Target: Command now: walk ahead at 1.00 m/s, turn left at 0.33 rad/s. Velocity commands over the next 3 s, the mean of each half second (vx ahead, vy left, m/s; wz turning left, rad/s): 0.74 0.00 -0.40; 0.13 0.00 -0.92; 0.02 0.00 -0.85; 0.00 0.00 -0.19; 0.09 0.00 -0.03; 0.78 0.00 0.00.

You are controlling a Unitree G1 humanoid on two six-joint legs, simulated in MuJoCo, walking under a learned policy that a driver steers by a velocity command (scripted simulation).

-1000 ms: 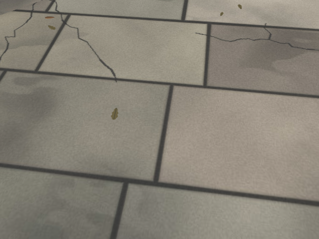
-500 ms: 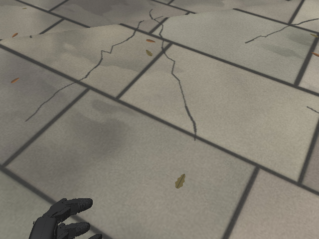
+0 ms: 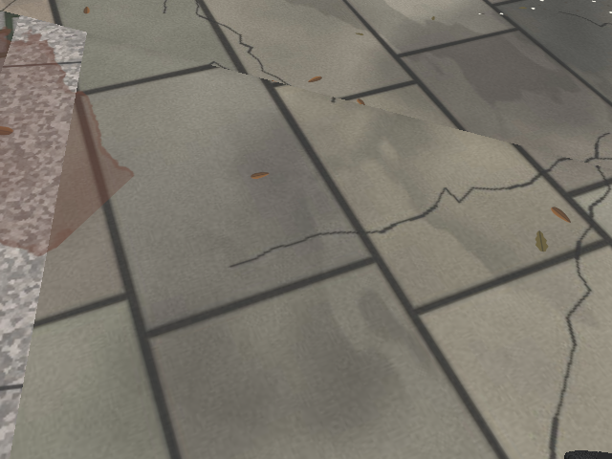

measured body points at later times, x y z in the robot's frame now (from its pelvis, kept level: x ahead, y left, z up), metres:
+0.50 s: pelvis +0.37 +0.03 +0.00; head +0.41 +0.01 +0.45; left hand +0.62 +0.26 -0.08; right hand +0.38 -0.29 -0.11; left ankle +0.38 +0.16 -0.73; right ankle +0.45 -0.12 -0.67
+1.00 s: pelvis +0.53 -0.02 +0.00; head +0.56 -0.06 +0.45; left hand +0.85 +0.09 -0.07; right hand +0.51 -0.36 -0.09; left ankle +0.71 +0.05 -0.70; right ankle +0.54 -0.12 -0.73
